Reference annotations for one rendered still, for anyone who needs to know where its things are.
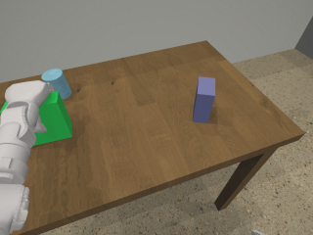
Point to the table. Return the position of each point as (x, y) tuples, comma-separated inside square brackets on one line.
[(133, 134)]

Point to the robot left hand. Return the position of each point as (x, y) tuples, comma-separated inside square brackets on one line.
[(35, 91)]

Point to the sponge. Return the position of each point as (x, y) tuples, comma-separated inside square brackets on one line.
[(54, 116)]

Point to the left robot forearm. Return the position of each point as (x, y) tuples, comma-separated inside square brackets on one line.
[(17, 124)]

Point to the robot left upper arm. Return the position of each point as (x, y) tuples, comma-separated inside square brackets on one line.
[(13, 207)]

